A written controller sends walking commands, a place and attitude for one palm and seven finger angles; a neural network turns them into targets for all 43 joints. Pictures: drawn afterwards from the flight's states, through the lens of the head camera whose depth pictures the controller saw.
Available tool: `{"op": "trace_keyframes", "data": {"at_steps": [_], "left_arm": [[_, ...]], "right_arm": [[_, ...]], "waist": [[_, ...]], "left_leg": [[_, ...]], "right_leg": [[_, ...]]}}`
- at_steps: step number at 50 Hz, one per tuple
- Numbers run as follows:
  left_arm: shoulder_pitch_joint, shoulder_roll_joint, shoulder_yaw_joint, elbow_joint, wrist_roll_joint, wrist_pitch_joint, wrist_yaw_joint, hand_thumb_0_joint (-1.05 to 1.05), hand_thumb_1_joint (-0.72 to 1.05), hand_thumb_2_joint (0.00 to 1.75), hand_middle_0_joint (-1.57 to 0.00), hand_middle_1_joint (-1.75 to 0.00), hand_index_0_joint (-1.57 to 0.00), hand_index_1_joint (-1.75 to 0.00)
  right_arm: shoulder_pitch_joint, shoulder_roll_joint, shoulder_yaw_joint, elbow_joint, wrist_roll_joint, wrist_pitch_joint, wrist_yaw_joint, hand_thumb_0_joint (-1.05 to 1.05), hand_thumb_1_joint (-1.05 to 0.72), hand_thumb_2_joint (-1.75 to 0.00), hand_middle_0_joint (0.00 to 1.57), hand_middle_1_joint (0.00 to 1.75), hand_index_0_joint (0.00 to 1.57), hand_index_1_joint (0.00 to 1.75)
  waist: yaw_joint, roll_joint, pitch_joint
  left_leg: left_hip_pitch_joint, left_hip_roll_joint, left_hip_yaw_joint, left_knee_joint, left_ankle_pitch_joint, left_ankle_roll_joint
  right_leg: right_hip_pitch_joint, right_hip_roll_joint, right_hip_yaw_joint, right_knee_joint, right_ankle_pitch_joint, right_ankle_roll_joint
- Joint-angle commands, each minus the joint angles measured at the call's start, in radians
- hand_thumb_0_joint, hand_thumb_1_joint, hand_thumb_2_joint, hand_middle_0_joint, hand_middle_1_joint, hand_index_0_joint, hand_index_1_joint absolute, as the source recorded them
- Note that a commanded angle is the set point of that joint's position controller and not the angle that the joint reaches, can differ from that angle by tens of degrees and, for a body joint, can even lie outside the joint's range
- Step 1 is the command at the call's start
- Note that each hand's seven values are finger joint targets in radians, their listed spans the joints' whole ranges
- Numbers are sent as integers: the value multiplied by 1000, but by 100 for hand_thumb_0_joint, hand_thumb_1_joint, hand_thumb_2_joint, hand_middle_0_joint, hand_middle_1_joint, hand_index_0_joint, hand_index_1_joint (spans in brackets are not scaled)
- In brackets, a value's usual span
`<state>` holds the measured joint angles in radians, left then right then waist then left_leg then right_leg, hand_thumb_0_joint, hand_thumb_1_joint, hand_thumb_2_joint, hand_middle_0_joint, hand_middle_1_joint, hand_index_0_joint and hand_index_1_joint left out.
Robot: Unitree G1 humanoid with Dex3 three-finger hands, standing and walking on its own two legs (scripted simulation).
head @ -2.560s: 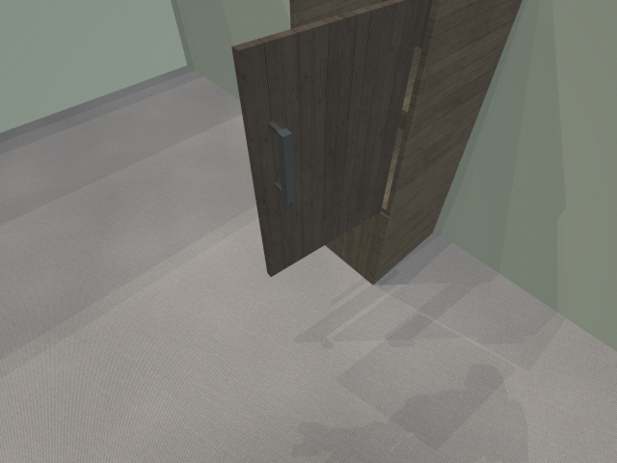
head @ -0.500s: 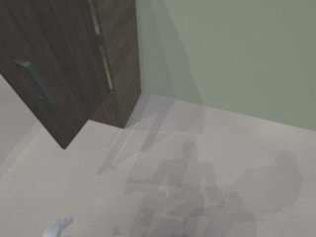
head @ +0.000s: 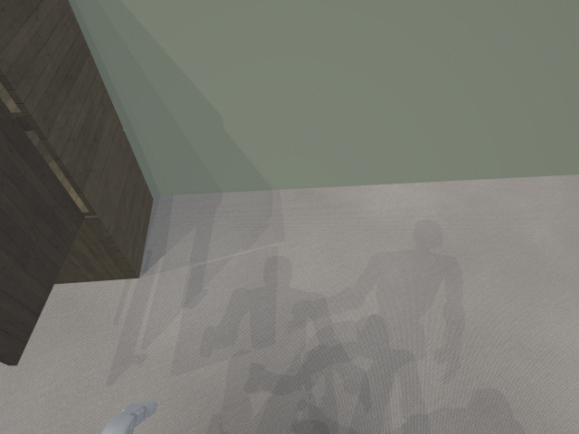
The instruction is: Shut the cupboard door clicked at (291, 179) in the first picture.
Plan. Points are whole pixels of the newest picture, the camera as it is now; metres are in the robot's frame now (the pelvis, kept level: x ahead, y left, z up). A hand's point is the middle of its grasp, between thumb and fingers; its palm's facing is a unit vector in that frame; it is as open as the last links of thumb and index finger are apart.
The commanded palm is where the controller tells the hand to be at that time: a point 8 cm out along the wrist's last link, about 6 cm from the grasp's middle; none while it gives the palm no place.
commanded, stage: walk to a spot facing it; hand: left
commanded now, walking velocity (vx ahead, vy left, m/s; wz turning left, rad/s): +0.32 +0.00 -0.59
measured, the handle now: out of the picture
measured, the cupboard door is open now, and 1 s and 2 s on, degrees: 84 84 84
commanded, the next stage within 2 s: turn to face it in 1.34 s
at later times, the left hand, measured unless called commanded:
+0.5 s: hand (194, 345) +0.28 +0.17 -0.16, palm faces -0.28 -0.95 -0.15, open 7.4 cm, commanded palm none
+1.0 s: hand (267, 270) +0.43 +0.05 -0.16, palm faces -0.39 -0.90 -0.21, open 7.2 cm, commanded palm none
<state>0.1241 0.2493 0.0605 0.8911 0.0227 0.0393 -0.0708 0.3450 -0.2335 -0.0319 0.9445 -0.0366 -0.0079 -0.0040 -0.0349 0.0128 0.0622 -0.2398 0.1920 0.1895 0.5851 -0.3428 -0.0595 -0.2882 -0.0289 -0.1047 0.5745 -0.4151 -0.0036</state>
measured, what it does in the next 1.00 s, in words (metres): walks ahead, turning right: left foot, then right foot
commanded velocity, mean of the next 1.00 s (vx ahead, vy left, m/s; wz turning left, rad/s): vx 0.36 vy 0.00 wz -0.32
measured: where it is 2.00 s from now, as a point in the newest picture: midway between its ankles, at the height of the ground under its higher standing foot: (360, 313)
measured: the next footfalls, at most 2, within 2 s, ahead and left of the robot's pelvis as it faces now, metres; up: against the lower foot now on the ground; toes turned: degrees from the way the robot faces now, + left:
left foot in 0.28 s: +0.20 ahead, +0.12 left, +0.00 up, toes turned -4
right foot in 0.70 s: +0.29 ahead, -0.19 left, +0.00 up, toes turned -29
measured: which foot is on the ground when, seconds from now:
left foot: down 0.00-0.00, up 0.02-0.26, down 0.28-0.70, up 0.72-1.00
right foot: down 0.00-0.28, up 0.30-0.68, down 0.70-1.00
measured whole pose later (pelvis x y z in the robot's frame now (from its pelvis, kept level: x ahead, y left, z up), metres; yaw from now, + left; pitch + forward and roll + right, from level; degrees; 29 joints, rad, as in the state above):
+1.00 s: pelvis +0.31 -0.11 +0.01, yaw -26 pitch +0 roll +0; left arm 0.25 0.20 0.06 1.04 0.01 -0.06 -0.01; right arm 0.19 -0.17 -0.06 1.00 -0.03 -0.02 0.02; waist -0.01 -0.01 0.05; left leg -0.52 0.13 0.07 0.79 -0.22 -0.05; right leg -0.14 0.04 -0.07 0.36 -0.23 -0.07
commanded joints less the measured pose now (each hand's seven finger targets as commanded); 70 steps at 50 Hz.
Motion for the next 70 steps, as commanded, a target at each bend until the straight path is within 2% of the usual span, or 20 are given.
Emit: {"op": "trace_keyframes", "data": {"at_steps": [1,5,12,13,14,15,16,21,30,33,34,35,37,39,42,52,55,57,62,70], "left_arm": [[308,296,85,33,-10,-47,50,0,90,90,-20,-30,-20,-30],[92,183,56,-16,3,-66,63,0,90,90,-20,-30,-20,-30],[31,161,55,-6,4,-69,44,0,90,90,-20,-30,-20,-30],[24,111,43,-20,3,-64,39,0,90,90,-20,-30,-20,-30],[39,28,27,-43,-9,-59,34,0,90,90,-20,-30,-20,-30],[-33,51,31,-88,-5,-68,28,0,90,90,-20,-30,-20,-30],[-58,51,35,-81,7,-77,26,0,90,90,-20,-30,-20,-30],[3,-10,19,-20,12,-50,0,0,90,90,-20,-30,-20,-30],[-151,-12,13,-50,10,-43,4,0,90,90,-20,-30,-20,-30],[45,36,28,16,13,-60,15,0,90,90,-20,-30,-20,-30],[228,108,48,71,16,-75,27,0,90,90,-20,-30,-20,-30],[398,238,85,115,8,-83,47,0,90,90,-20,-30,-20,-30],[278,200,68,90,-16,-75,71,0,90,90,-20,-30,-20,-30],[138,93,34,52,-13,-86,76,0,90,90,-20,-30,-20,-30],[96,64,26,64,-1,-104,73,0,90,90,-20,-30,-20,-30],[228,86,23,153,-3,-120,65,0,90,90,-20,-30,-20,-30],[192,70,22,148,-9,-115,64,0,90,90,-20,-30,-20,-30],[199,7,0,98,-13,-117,52,0,90,90,-20,-30,-20,-30],[138,-17,15,109,8,-85,37,0,90,90,-20,-30,-20,-30],[16,-40,17,53,9,-51,21,0,90,90,-20,-30,-20,-30]], "right_arm": [[-267,-128,-30,-186,17,-17,-1,0,-90,-90,20,30,20,30],[-215,-110,-47,-129,13,-11,17,0,-90,-90,20,30,20,30],[-23,-94,-50,-62,16,-42,11,0,-90,-90,20,30,20,30],[89,-153,-63,-27,11,-52,-5,0,-90,-90,20,30,20,30],[223,-273,-89,-2,-16,-62,-15,0,-90,-90,20,30,20,30],[246,-289,-82,-1,-13,-58,-30,0,-90,-90,20,30,20,30],[185,-262,-73,-16,-13,-65,-23,0,-90,-90,20,30,20,30],[63,-105,-27,-9,3,-87,-24,0,-90,-90,20,30,20,30],[118,-96,-28,50,-6,-61,-12,0,-90,-90,20,30,20,30],[87,-104,-26,57,0,-51,-11,0,-90,-90,20,30,20,30],[64,-79,-22,45,15,-54,-1,0,-90,-90,20,30,20,30],[50,-12,-10,-5,35,-59,1,0,-90,-90,20,30,20,30],[-61,-50,-32,-24,27,-55,-4,0,-90,-90,20,30,20,30],[-51,-37,-33,17,12,-38,-2,0,-90,-90,20,30,20,30],[21,11,-30,59,7,-14,10,0,-90,-90,20,30,20,30],[-243,-7,-33,-31,11,-42,33,0,-90,-90,20,30,20,30],[-61,-68,-43,37,4,-59,16,0,-90,-90,20,30,20,30],[199,-236,-78,90,-11,-57,-5,0,-90,-90,20,30,20,30],[-6,-71,-34,49,3,-73,-16,0,-90,-90,20,30,20,30],[18,-94,-43,70,3,-57,-12,0,-90,-90,20,30,20,30]], "waist": [[212,-278,-46],[62,-213,12],[-46,-73,-41],[-94,63,-81],[-140,367,-137],[-133,229,-110],[-96,131,-62],[8,166,-47],[-15,120,13],[88,55,-69],[172,-81,-168],[219,-379,-290],[152,-185,-144],[64,-153,-58],[0,-132,-39],[60,-87,6],[-40,-5,-42],[-112,291,-196],[15,118,1],[12,99,22]], "left_leg": [[-617,-85,-115,520,-325,-10],[-404,-49,-155,440,-65,-20],[151,-148,-57,-50,94,-11],[301,-70,-162,-139,-32,15],[402,239,-583,-314,-272,120],[334,364,-768,-428,-375,214],[236,352,-767,-428,-351,236],[182,136,-188,-362,244,142],[130,166,-36,-378,216,156],[65,114,39,-82,428,108],[-123,46,96,200,394,68],[-440,-129,83,571,-253,13],[-538,-59,-148,763,-168,24],[-406,1,-173,626,-32,10],[-259,-25,-128,427,32,3],[-219,-90,-99,17,132,24],[149,-111,-103,-128,154,65],[478,293,-645,-291,60,254],[97,167,-322,-404,91,176],[41,129,-76,-397,155,176]], "right_leg": [[440,-410,651,-355,109,-272],[122,-246,403,-364,-1,-200],[-150,-114,310,-211,-84,-125],[-246,-38,253,-20,-84,-88],[-422,108,85,376,-210,-17],[-485,43,154,551,-185,-25],[-514,0,166,683,-108,-34],[-436,-66,92,591,166,6],[-200,-36,-5,124,205,-19],[149,34,-51,-8,186,-62],[450,-68,94,-65,116,-119],[692,-383,597,-206,167,-243],[461,-400,620,-311,153,-279],[191,-293,378,-351,216,-211],[45,-216,246,-390,211,-191],[204,-230,267,-354,268,-175],[41,-142,161,-87,396,-115],[-325,51,26,505,-118,-32],[-363,-80,130,628,117,-16],[-175,-54,1,164,218,1]]}}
